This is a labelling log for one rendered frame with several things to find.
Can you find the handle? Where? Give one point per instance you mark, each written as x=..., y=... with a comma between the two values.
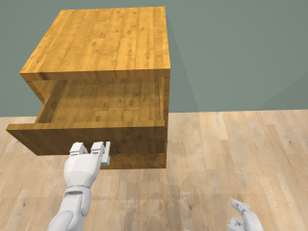
x=105, y=158

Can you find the drawer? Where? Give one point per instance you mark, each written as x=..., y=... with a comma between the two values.
x=127, y=112

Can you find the left robot forearm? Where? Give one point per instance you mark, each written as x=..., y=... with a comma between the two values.
x=73, y=210

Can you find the right robot hand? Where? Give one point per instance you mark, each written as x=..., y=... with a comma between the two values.
x=250, y=220

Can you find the cabinet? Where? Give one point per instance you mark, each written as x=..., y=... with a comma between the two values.
x=105, y=44

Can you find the left robot hand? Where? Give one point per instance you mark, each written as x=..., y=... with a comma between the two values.
x=81, y=168

